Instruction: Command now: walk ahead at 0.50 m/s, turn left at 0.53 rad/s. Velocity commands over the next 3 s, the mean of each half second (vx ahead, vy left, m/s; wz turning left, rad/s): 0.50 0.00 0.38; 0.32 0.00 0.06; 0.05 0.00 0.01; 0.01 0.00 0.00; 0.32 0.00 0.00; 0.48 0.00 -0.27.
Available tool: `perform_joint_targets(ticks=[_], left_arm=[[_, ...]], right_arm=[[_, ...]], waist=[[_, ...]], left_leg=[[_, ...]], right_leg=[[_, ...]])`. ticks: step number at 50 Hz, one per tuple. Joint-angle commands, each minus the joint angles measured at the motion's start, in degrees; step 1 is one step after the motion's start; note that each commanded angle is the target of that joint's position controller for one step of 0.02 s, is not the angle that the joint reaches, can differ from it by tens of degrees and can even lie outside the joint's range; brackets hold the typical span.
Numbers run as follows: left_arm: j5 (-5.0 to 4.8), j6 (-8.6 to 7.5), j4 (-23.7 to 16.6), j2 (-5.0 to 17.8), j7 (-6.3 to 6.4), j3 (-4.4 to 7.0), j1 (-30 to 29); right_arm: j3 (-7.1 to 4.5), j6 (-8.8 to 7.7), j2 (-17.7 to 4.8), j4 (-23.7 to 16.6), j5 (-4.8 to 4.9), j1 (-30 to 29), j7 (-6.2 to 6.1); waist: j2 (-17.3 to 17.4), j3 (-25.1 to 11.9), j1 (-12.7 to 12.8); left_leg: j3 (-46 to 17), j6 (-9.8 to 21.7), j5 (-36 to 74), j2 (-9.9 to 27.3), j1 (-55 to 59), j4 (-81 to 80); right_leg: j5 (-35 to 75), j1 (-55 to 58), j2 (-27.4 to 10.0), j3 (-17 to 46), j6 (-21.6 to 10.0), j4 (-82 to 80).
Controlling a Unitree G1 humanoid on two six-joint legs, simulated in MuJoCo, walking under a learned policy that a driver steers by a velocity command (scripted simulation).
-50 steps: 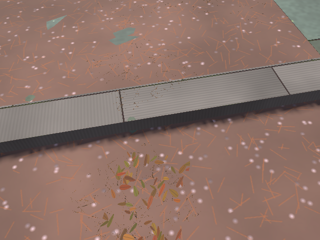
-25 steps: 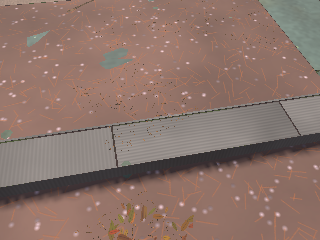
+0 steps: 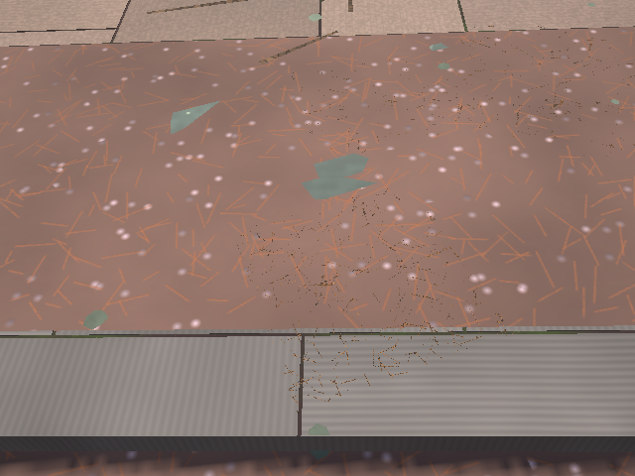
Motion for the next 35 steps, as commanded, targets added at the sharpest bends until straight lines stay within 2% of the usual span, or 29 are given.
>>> perform_joint_targets(ticks=[1, 6, 9, 11, 13, 14, 15, 16, 17, 18, 19, 20, 21, 22, 23, 25, 27, 28, 30, 32, 34, 35], left_arm=[[-0.59, -1.44, -0.6, 5.8, -0.01, 1.3, 4.3], [-0.23, -1.33, 1.0, 6.2, -0.01, 1.51, 5.7], [-0.24, -1.21, 2.3, 7.4, 0.07, 1.82, 7.7], [-0.22, -0.64, 3.6, 7.9, 0.12, 1.91, 9.6], [-0.17, 0.05, 4.6, 8.9, 0.15, 2.0, 10.1], [-0.18, 0.49, 4.9, 9.4, 0.1, 2.0, 10.1], [-0.43, 0.99, 4.9, 9.2, 0.04, 1.72, 9.4], [-0.69, 1.04, 3.8, 7.9, 0.0, 1.06, 8.9], [-1.79, 0.8, 0.7, 1.5, -1.04, -0.46, 12.7], [-1.23, 1.12, 1.0, 7.4, -0.72, 1.3, 9.9], [-1.31, 1.04, 0.0, 7.7, -0.87, 1.61, 4.9], [-1.45, 0.46, 0.1, 5.7, -1.02, 1.01, 3.7], [-0.92, 0.62, 1.1, 5.2, -1.08, 1.06, 4.2], [0.13, 1.48, 1.9, 4.8, -1.16, 1.01, 6.0], [0.61, 2.3, 2.8, 4.1, -1.33, 0.93, 7.4], [0.69, 3.16, 2.7, 3.2, -1.84, 0.95, 6.8], [0.87, 3.58, 1.7, 2.9, -2.27, 1.06, 3.1], [0.83, 3.89, 1.5, 2.4, -2.16, 1.01, 2.2], [0.63, 4.24, 0.3, 2.5, -1.91, 1.28, -1.9], [0.84, 4.39, -1.7, 2.5, -1.66, 1.44, -6.5], [1.05, 4.33, -2.9, 2.6, -1.37, 1.51, -9.0], [1.51, 4.44, -4.2, 1.2, -1.16, 0.93, -11.1]], right_arm=[[0.11, 0.74, -0.8, -3.5, -0.26, -1.3, 1.1], [1.37, 0.52, 0.4, -7.4, -0.22, -11.6, 2.6], [2.05, 0.32, 0.5, -9.4, -0.46, -16.3, 2.94], [2.1, 0.27, 0.0, -9.8, -0.88, -17.2, 2.71], [1.86, 0.03, -0.9, -9.1, -1.25, -15.1, 1.99], [1.5, -0.3, -1.5, -7.8, -1.39, -11.1, 1.54], [0.94, -1.04, -2.3, -5.0, -1.81, -3.4, 0.99], [-0.15, -1.64, -5.1, -2.2, -2.57, 5.6, 0.21], [-1.75, -1.59, -12.1, -1.9, -2.63, 9.6, -0.74], [-2.25, -0.77, -13.7, -1.8, -0.23, 10.5, -1.2], [-1.85, -0.62, -12.0, -2.0, 0.78, 5.2, -1.55], [-0.81, -1.01, -7.9, -2.2, 0.74, 1.6, -1.65], [-0.05, -1.43, -5.2, -2.1, 0.74, -0.9, -1.74], [0.56, -1.86, -3.4, -1.9, 0.96, -2.5, -1.84], [0.91, -2.46, -2.7, -1.7, 0.93, -2.7, -1.77], [0.96, -3.51, -3.2, -0.3, 1.35, -0.2, -1.61], [0.89, -3.87, -3.9, 0.9, 1.42, 2.2, -1.62], [0.96, -3.88, -3.5, 1.6, 1.2, 4.2, -1.63], [1.31, -3.75, -2.6, 2.7, 0.84, 7.6, -1.74], [1.4, -3.85, -2.9, 3.8, 0.52, 11.3, -2.06], [1.74, -3.82, -2.5, 4.5, 0.27, 13.6, -2.63], [2.03, -3.67, -2.0, 5.6, 0.02, 16.2, -3.07]], waist=[[-8.1, -0.8, 0.5], [-7.5, 2.4, 1.6], [-7.1, 3.4, 2.6], [-7.3, 3.7, 2.7], [-8.3, 2.2, 1.3], [-8.6, -0.2, -0.5], [-7.0, -4.5, -4.1], [-4.1, -10.2, -7.7], [10.8, -17.9, -5.9], [5.7, -20.3, -6.4], [1.6, -11.8, -4.8], [0.4, -5.7, -3.1], [-0.7, -2.7, -1.0], [0.2, -2.0, 0.9], [0.6, -2.5, 1.7], [0.0, -2.8, 2.2], [0.4, -0.4, 1.5], [1.6, -0.2, 1.0], [1.3, 1.8, 0.0], [0.3, 3.6, -1.0], [-1.8, 5.4, -0.9], [-2.1, 5.5, -1.7]], left_leg=[[-1.2, -1.2, 4.7, 3.4, -10.7, 1.0], [2.0, -2.2, 13.4, 3.7, -10.9, -12.7], [5.2, -0.5, 13.8, 2.5, -6.6, -20.8], [6.3, 1.3, 10.7, 1.2, -4.7, -24.0], [7.6, 3.6, 6.0, -1.7, -0.2, -26.1], [8.0, 5.0, 4.5, -3.7, 4.5, -27.7], [8.2, 6.5, 7.5, -5.5, 14.4, -32.2], [2.2, 8.4, 8.5, -1.1, 29.0, -33.9], [-24.6, 15.2, 9.5, 17.8, 48.4, -35.3], [-36.4, 17.2, 14.1, 22.1, 45.9, -42.1], [-25.4, 15.4, 15.7, 19.1, 39.3, -42.8], [-19.5, 13.6, 18.0, 16.2, 31.4, -44.6], [-15.0, 11.1, 19.9, 13.4, 26.6, -46.5], [-11.8, 9.6, 21.6, 11.2, 22.8, -48.1], [-9.9, 9.2, 23.3, 10.5, 20.9, -49.0], [-8.3, 9.6, 25.0, 9.9, 20.8, -50.5], [-7.6, 9.6, 22.2, 9.6, 20.9, -52.5], [-7.7, 10.1, 20.1, 9.6, 21.7, -52.9], [-9.4, 11.1, 16.1, 10.2, 24.5, -53.4], [-11.4, 12.5, 13.6, 11.9, 29.4, -53.6], [-9.9, 12.8, 24.0, 12.5, 33.5, -51.7], [-9.9, 12.2, 31.6, 12.9, 36.7, -49.1]], right_leg=[[14.1, 8.7, -15.1, 9.4, -4.4, -10.4], [16.9, 8.0, -13.7, 0.9, -4.6, -11.9], [20.3, 8.5, -14.2, -2.4, -4.2, -11.2], [25.8, 11.2, -15.1, -3.3, -4.1, -9.2], [41.1, 13.9, -15.6, -4.4, -3.8, -3.3], [48.1, 15.0, -15.5, -4.9, -3.7, 2.8], [48.3, 12.7, -14.3, -6.3, -3.0, 12.9], [35.3, 3.1, -12.6, -6.4, -1.7, 25.7], [-7.7, -19.8, -4.3, -6.8, 1.6, 47.0], [-20.6, -24.1, 0.1, 3.8, 1.8, 56.1], [-15.0, -27.1, -3.2, 7.6, 0.8, 55.5], [-11.3, -26.2, -4.8, 7.9, 0.4, 51.5], [-9.1, -23.6, -6.3, 8.2, 0.3, 47.1], [-7.9, -20.0, -6.7, 8.2, 0.7, 45.2], [-7.1, -17.4, -6.5, 8.2, 1.0, 44.2], [-5.8, -18.2, -6.2, 7.4, 1.6, 44.0], [-2.8, -22.7, -6.6, 6.5, 2.4, 43.1], [-2.2, -25.3, -6.5, 5.8, 2.7, 46.1], [-1.8, -34.1, -7.1, 5.7, 3.1, 51.2], [-4.2, -45.2, -7.5, 6.0, 3.0, 59.3], [-8.1, -53.1, -6.6, 5.7, 2.8, 67.2], [-12.2, -57.5, -6.2, 5.2, 2.4, 72.2]])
